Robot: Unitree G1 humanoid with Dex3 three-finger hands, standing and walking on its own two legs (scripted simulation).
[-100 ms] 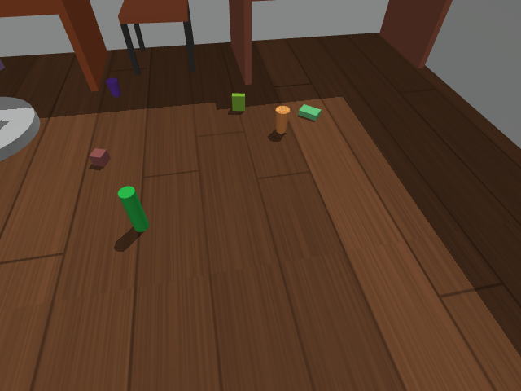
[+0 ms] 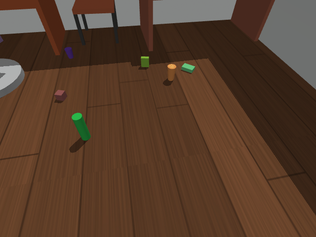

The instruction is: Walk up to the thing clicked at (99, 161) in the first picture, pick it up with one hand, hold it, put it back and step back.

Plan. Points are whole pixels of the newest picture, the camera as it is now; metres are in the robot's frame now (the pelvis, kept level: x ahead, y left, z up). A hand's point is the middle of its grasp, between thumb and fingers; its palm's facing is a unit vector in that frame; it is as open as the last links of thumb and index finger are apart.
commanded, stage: stand
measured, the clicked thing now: (60, 95) +1.37 +0.94 -0.75
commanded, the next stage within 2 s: walk up in 1.02 s
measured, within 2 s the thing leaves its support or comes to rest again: neither
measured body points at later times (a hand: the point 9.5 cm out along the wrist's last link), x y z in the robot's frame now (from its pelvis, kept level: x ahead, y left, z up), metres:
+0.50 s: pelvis +0.01 +0.00 +0.00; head +0.02 +0.00 +0.45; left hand +0.09 +0.30 -0.13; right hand +0.09 -0.30 -0.13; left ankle +0.01 +0.12 -0.75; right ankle +0.00 -0.12 -0.75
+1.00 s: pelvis +0.01 +0.00 +0.00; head +0.02 +0.00 +0.45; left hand +0.08 +0.30 -0.13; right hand +0.09 -0.30 -0.13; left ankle +0.01 +0.12 -0.75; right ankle +0.00 -0.12 -0.75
